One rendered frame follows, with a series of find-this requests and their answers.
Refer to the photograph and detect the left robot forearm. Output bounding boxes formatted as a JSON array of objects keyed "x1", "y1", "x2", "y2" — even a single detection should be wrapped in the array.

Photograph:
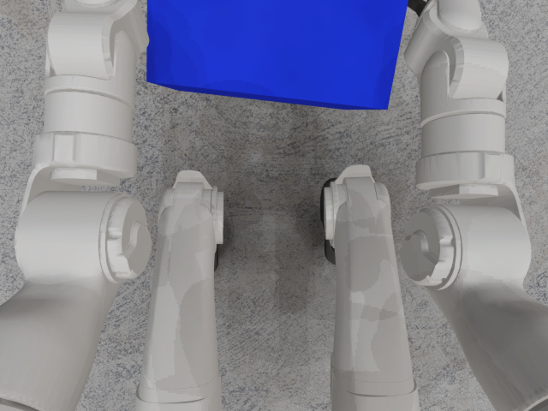
[{"x1": 15, "y1": 0, "x2": 149, "y2": 266}]

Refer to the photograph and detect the robot right thigh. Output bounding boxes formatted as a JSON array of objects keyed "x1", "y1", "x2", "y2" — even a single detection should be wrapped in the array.
[{"x1": 324, "y1": 176, "x2": 420, "y2": 411}]

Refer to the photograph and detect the robot left upper arm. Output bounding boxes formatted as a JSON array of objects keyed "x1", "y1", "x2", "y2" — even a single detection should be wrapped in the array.
[{"x1": 0, "y1": 191, "x2": 152, "y2": 411}]

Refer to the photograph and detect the carton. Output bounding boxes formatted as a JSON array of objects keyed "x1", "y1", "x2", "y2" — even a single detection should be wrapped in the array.
[{"x1": 146, "y1": 0, "x2": 408, "y2": 110}]

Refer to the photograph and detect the right robot hand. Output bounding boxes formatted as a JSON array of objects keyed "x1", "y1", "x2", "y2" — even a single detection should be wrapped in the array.
[{"x1": 408, "y1": 0, "x2": 429, "y2": 17}]

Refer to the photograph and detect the robot right upper arm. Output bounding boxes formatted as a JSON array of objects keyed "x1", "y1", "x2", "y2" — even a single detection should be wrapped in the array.
[{"x1": 399, "y1": 204, "x2": 548, "y2": 411}]

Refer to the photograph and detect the robot left thigh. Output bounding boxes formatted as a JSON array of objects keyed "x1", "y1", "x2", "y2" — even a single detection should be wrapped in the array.
[{"x1": 134, "y1": 182, "x2": 223, "y2": 411}]

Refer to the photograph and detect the right robot forearm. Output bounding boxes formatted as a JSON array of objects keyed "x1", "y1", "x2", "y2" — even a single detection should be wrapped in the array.
[{"x1": 403, "y1": 0, "x2": 531, "y2": 262}]

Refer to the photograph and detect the robot thigh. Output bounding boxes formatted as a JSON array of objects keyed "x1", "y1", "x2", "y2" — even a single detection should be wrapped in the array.
[
  {"x1": 134, "y1": 182, "x2": 223, "y2": 411},
  {"x1": 324, "y1": 176, "x2": 420, "y2": 411}
]

